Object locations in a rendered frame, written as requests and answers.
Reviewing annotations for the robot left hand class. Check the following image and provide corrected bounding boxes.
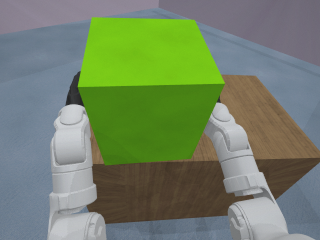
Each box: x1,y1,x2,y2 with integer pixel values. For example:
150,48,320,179
65,71,85,107

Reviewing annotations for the carton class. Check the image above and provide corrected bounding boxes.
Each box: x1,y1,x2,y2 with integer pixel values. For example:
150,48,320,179
77,17,225,166

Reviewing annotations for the pedestal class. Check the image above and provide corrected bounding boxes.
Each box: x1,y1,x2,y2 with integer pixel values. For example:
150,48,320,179
86,74,320,224

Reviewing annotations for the robot left upper arm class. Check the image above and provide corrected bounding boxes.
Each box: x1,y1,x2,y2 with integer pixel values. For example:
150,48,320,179
48,212,107,240

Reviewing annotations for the robot right upper arm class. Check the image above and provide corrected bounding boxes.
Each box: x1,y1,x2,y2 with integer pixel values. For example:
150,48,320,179
227,197,315,240

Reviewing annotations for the right robot forearm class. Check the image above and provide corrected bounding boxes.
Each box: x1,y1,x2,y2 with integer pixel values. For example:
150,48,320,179
203,102,288,232

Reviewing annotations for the left robot forearm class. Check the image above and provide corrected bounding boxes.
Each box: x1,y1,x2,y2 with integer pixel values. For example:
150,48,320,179
47,104,97,240

